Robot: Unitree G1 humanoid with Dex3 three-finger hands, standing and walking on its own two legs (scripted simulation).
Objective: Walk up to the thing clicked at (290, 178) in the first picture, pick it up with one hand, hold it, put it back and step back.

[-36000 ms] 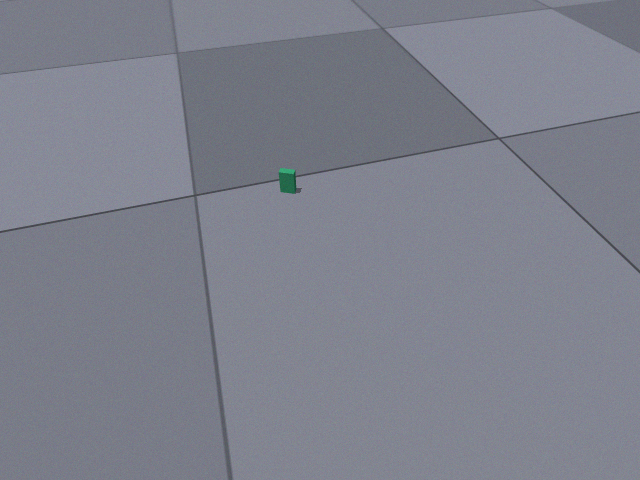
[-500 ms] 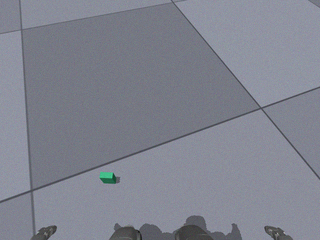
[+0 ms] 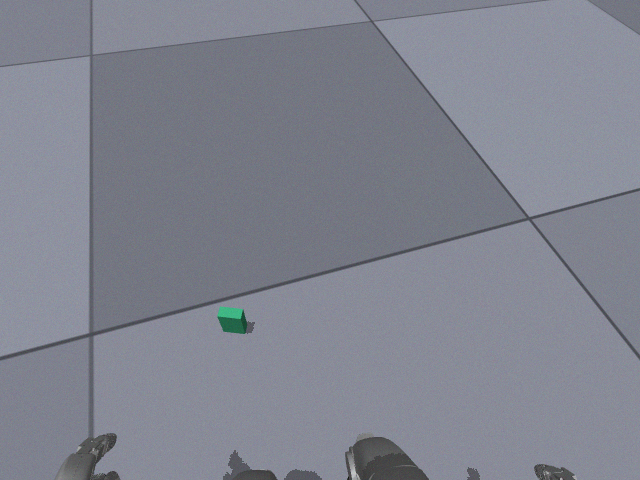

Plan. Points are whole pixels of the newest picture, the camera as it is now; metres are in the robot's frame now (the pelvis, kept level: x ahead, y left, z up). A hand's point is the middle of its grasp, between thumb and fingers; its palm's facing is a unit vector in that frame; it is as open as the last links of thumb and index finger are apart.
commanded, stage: step back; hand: left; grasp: from above
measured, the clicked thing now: (233, 320) +0.61 +0.25 -0.70
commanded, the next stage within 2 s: none
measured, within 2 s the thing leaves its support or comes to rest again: neither
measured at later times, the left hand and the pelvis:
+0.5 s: hand out of the picture -0.09 +0.22 -0.13, palm faces -0.05 -0.91 -0.42, open 7.3 cm; pelvis -0.17 -0.04 +0.00, yaw -3 degrees
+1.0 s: hand out of the picture -0.26 +0.22 -0.15, palm faces -0.05 -0.91 -0.41, open 7.3 cm; pelvis -0.35 -0.05 -0.01, yaw -4 degrees
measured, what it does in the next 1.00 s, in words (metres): walks backwards: right foot, then left foot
